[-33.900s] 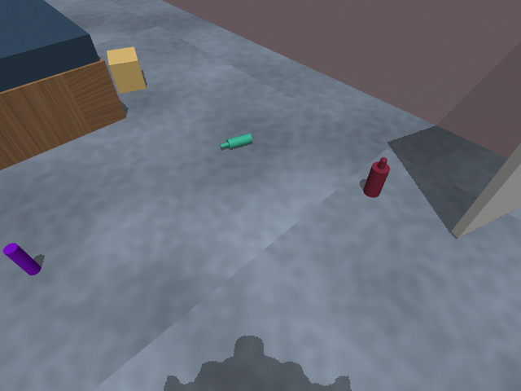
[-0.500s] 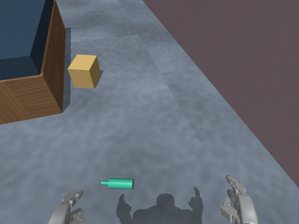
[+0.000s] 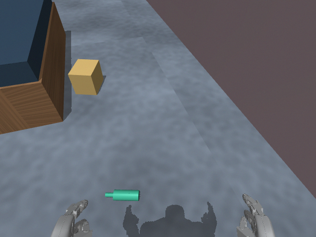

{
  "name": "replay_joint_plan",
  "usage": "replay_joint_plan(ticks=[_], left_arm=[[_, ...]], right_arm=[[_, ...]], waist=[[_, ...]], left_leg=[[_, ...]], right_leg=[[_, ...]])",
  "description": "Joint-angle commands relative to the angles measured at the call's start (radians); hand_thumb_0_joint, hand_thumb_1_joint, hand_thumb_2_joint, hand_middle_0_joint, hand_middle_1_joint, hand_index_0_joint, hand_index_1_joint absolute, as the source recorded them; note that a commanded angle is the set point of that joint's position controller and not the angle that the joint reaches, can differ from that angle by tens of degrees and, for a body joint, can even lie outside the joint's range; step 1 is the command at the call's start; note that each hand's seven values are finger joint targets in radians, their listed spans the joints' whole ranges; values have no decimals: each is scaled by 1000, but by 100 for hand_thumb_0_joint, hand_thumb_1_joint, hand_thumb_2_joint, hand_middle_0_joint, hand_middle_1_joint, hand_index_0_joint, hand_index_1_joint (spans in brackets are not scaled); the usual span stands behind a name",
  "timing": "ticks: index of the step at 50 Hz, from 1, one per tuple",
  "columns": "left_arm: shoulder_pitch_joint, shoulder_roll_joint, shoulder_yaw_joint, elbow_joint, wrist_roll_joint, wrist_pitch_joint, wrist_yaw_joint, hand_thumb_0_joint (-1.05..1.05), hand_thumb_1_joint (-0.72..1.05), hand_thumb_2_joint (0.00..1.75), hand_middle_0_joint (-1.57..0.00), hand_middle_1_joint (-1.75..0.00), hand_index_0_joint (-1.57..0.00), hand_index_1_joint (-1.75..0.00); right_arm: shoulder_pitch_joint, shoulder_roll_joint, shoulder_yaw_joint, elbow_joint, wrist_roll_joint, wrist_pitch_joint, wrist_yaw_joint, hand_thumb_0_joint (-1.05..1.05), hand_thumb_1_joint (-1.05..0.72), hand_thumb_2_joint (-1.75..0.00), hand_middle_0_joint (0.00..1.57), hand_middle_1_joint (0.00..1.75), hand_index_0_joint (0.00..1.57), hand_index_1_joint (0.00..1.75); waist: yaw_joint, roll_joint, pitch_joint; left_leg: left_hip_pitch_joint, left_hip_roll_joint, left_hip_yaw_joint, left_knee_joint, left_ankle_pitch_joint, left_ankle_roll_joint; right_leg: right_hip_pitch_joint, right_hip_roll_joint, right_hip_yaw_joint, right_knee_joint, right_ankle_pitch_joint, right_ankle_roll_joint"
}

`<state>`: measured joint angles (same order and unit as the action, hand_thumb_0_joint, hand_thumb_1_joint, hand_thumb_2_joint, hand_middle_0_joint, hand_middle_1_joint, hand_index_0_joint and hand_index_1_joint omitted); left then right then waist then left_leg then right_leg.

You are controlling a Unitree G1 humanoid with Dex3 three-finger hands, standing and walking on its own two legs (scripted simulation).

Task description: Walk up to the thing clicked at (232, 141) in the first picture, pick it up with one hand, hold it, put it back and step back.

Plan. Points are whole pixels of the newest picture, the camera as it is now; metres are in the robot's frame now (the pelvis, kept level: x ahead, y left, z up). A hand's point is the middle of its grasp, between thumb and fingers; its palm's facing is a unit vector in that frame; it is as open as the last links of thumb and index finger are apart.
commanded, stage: home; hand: left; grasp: from above
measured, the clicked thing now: (122, 195) +0.48 +0.22 -0.69
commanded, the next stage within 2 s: stand in 1.24 s
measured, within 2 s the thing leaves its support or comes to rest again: neither
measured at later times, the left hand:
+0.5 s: hand (90, 234) +0.16 +0.18 -0.05, palm faces +0.04 -0.98 -0.19, open 7.4 cm
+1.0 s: hand (89, 233) +0.16 +0.18 -0.05, palm faces +0.04 -0.98 -0.19, open 7.4 cm
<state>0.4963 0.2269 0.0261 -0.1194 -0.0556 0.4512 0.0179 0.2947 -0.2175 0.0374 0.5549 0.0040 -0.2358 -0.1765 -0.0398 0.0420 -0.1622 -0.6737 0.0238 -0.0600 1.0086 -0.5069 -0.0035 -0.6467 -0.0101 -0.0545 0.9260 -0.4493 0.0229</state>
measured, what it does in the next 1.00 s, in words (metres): stands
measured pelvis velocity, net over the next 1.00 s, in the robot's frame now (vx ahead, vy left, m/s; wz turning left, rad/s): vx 0.00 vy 0.00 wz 0.00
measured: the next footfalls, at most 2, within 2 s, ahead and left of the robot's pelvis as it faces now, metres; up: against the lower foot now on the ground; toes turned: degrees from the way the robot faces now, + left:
none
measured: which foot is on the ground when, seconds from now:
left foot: down 0.00-1.00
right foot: down 0.00-1.00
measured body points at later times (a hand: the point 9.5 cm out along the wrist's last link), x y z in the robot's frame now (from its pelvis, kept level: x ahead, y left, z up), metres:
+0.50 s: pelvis +0.00 +0.00 +0.00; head +0.02 +0.01 +0.45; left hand +0.16 +0.23 -0.03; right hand +0.16 -0.24 -0.06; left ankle +0.00 +0.12 -0.68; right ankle +0.01 -0.14 -0.68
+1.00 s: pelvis +0.00 +0.00 +0.00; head +0.02 +0.01 +0.45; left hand +0.16 +0.23 -0.03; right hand +0.16 -0.24 -0.06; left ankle +0.00 +0.12 -0.68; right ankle +0.01 -0.14 -0.68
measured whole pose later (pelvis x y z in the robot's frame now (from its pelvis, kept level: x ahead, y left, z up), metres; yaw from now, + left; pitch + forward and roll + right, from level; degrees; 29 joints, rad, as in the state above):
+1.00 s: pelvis +0.00 +0.00 +0.00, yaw +0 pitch +10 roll -3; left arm 0.51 0.24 0.02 -0.14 -0.06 0.46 0.02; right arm 0.29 -0.22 0.03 0.54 0.01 -0.24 -0.18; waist -0.04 0.04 -0.17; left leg -0.68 0.02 -0.06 1.02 -0.52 0.00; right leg -0.65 -0.01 -0.05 0.94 -0.46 0.02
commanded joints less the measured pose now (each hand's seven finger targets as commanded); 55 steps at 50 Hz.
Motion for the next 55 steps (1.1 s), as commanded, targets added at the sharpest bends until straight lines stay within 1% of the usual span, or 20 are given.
replay_joint_plan(ticks=[1, 8, 10, 13, 15, 19, 24, 27, 30, 31, 33, 35, 37, 38, 40, 45, 47, 51, 52, 55], left_arm=[[-23, 105, 70, -191, 10, -44, 11, 0, 90, 90, -20, -30, -20, -30], [-33, 93, 54, -187, 9, -42, 7, 0, 90, 90, -20, -30, -20, -30], [-35, 112, 71, -208, 7, -43, 9, 0, 90, 90, -20, -30, -20, -30], [-17, 91, 50, -188, 9, -42, 8, 0, 90, 90, -20, -30, -20, -30], [-36, 102, 68, -205, 6, -43, 9, 0, 90, 90, -20, -30, -20, -30], [-36, 111, 70, -212, 10, -48, 9, 0, 90, 90, -20, -30, -20, -30], [-7, 92, 52, -196, 10, -42, 9, 0, 90, 90, -20, -30, -20, -30], [-24, 100, 60, -202, 7, -43, 9, 0, 90, 90, -20, -30, -20, -30], [-14, 103, 66, -210, 9, -43, 10, 0, 90, 90, -20, -30, -20, -30], [-15, 117, 73, -200, 11, -41, 11, 0, 90, 90, -20, -30, -20, -30], [-14, 93, 50, -212, 12, -42, 11, 0, 90, 90, -20, -30, -20, -30], [-12, 109, 70, -210, 8, -42, 11, 0, 90, 90, -20, -30, -20, -30], [-22, 99, 50, -216, 10, -40, 10, 0, 90, 90, -20, -30, -20, -30], [-22, 117, 73, -216, 10, -41, 12, 0, 90, 90, -20, -30, -20, -30], [-11, 105, 57, -208, 9, -38, 9, 0, 90, 90, -20, -30, -20, -30], [-7, 109, 64, -217, 4, -43, 11, 0, 90, 90, -20, -30, -20, -30], [-15, 93, 44, -219, 7, -43, 9, 0, 90, 90, -20, -30, -20, -30], [-9, 111, 70, -200, 6, -40, 12, 0, 90, 90, -20, -30, -20, -30], [-14, 99, 54, -220, 8, -42, 9, 0, 90, 90, -20, -30, -20, -30], [-10, 113, 71, -213, 8, -40, 10, 0, 90, 90, -20, -30, -20, -30]], right_arm=[[-81, -131, -59, -170, 3, -62, -14, 0, -90, -90, 20, 30, 20, 30], [-84, -126, -56, -168, 6, -62, -14, 0, -90, -90, 20, 30, 20, 30], [-79, -130, -60, -165, 5, -65, -16, 0, -90, -90, 20, 30, 20, 30], [-84, -123, -56, -170, 5, -64, -16, 0, -90, -90, 20, 30, 20, 30], [-79, -125, -58, -170, 5, -66, -15, 0, -90, -90, 20, 30, 20, 30], [-81, -128, -63, -168, 4, -66, -18, 0, -90, -90, 20, 30, 20, 30], [-78, -120, -58, -164, 5, -65, -16, 0, -90, -90, 20, 30, 20, 30], [-78, -127, -61, -168, 5, -63, -17, 0, -90, -90, 20, 30, 20, 30], [-80, -122, -60, -168, 4, -63, -17, 0, -90, -90, 20, 30, 20, 30], [-79, -133, -65, -168, 5, -63, -17, 0, -90, -90, 20, 30, 20, 30], [-79, -120, -59, -173, 4, -62, -16, 0, -90, -90, 20, 30, 20, 30], [-77, -127, -62, -168, 5, -62, -15, 0, -90, -90, 20, 30, 20, 30], [-80, -122, -58, -172, 6, -61, -15, 0, -90, -90, 20, 30, 20, 30], [-73, -133, -68, -169, 4, -61, -15, 0, -90, -90, 20, 30, 20, 30], [-73, -130, -63, -171, 5, -60, -14, 0, -90, -90, 20, 30, 20, 30], [-72, -129, -62, -172, 7, -54, -13, 0, -90, -90, 20, 30, 20, 30], [-72, -125, -61, -175, 6, -54, -11, 0, -90, -90, 20, 30, 20, 30], [-77, -136, -70, -174, 7, -53, -12, 0, -90, -90, 20, 30, 20, 30], [-80, -120, -58, -180, 6, -55, -11, 0, -90, -90, 20, 30, 20, 30], [-69, -135, -70, -171, 6, -53, -12, 0, -90, -90, 20, 30, 20, 30]], waist=[[0, -1, -74], [-3, 9, -41], [4, 15, -72], [1, 6, -53], [1, 10, -65], [0, 3, -68], [6, 18, -76], [-5, -3, -67], [2, 12, -101], [3, 4, -74], [2, 9, -82], [8, 21, -76], [3, 25, -65], [1, 19, -79], [-4, 23, -70], [4, 17, -78], [2, 31, -83], [3, 1, -78], [6, 9, -78], [1, 18, -89]], left_leg=[[65, -26, 12, -177, 203, 15], [59, -23, 11, -185, 175, 14], [67, -24, 8, -180, 201, 13], [62, -23, 13, -176, 211, 12], [61, -25, 12, -174, 206, 13], [58, -26, 17, -170, 189, 14], [72, -22, 14, -163, 256, 10], [64, -25, 18, -160, 228, 15], [76, -23, 13, -159, 255, 12], [67, -23, 13, -165, 243, 12], [66, -23, 14, -161, 253, 11], [68, -21, 8, -169, 241, 9], [62, -22, 12, -170, 230, 10], [65, -20, 5, -171, 228, 9], [70, -19, 3, -175, 228, 8], [72, -19, 5, -164, 275, 7], [75, -17, 1, -167, 282, 4], [59, -17, -3, -172, 222, 9], [57, -22, 6, -165, 232, 11], [72, -19, 5, -167, 243, 8]], right_leg=[[67, 30, -20, -139, 154, -22], [46, 32, -21, -144, 126, -21], [62, 31, -19, -135, 147, -23], [53, 31, -22, -135, 154, -22], [61, 30, -20, -135, 154, -21], [56, 29, -17, -140, 138, -19], [61, 32, -20, -123, 192, -23], [63, 30, -16, -136, 176, -20], [74, 31, -18, -124, 193, -23], [62, 31, -18, -125, 181, -23], [65, 30, -19, -123, 192, -24], [65, 32, -21, -120, 176, -25], [56, 31, -20, -126, 172, -23], [58, 33, -20, -120, 166, -24], [54, 34, -22, -118, 165, -24], [68, 31, -21, -112, 200, -27], [59, 32, -23, -106, 204, -28], [59, 32, -23, -118, 161, -24], [62, 31, -21, -123, 174, -23], [58, 33, -20, -114, 178, -24]])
